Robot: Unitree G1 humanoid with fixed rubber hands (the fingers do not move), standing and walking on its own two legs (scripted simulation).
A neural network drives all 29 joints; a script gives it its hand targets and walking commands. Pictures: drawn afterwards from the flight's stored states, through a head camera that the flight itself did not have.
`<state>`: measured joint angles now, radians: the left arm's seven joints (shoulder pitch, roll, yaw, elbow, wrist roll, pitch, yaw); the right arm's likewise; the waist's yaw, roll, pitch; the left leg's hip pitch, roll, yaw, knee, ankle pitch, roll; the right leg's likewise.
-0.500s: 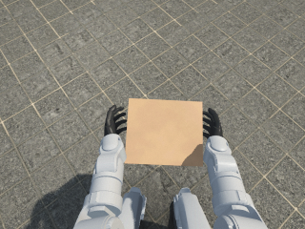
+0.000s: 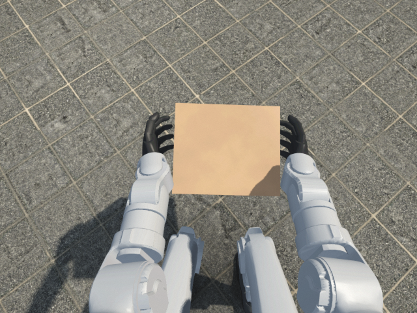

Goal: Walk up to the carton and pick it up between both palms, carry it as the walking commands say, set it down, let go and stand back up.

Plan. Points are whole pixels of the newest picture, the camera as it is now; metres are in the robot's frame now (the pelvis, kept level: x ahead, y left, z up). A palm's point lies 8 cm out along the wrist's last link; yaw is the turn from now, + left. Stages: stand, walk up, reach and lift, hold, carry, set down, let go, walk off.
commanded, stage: set down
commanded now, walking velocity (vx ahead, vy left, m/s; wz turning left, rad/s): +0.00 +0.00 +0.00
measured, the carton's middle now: (222, 155) +0.45 +0.00 -0.15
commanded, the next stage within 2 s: none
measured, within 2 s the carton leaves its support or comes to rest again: neither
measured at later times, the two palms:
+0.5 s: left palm (162, 159) +0.43 +0.14 -0.16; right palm (281, 159) +0.44 -0.14 -0.17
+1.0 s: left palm (167, 163) +0.45 +0.14 -0.25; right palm (271, 161) +0.47 -0.14 -0.26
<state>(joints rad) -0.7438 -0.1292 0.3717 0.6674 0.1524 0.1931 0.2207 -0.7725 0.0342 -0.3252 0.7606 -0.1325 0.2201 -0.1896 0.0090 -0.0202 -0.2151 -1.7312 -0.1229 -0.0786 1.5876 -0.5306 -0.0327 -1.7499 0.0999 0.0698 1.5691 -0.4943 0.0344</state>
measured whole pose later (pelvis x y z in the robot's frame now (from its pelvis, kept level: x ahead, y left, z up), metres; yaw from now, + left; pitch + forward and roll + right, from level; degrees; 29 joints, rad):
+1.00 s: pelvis -0.03 -0.01 -0.13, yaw +0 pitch +41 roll +1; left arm -1.04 -0.01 0.41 0.73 0.08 0.17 0.20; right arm -1.12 -0.09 -0.24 0.87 -0.04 0.19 -0.24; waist 0.03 -0.01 0.04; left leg -2.16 -0.15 -0.07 2.02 -0.58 -0.08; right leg -2.20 0.16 0.06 2.00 -0.52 0.06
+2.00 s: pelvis -0.03 -0.01 -0.19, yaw +1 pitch +34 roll +1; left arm -1.23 0.09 0.33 0.97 0.01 0.14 0.16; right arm -1.31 -0.22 -0.19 1.11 0.04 0.15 -0.19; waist 0.02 -0.02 0.27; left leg -2.22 -0.15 -0.04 2.22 -0.60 -0.08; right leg -2.25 0.13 0.03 2.20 -0.55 0.05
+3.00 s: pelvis -0.02 +0.00 -0.20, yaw +1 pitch +35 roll +0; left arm -1.28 0.17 0.27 1.09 -0.06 0.06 0.12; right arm -1.32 -0.23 -0.17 1.17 0.04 0.07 -0.10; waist 0.02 0.00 0.28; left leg -2.25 -0.11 0.00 2.26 -0.63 -0.03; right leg -2.27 0.09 0.02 2.25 -0.60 0.03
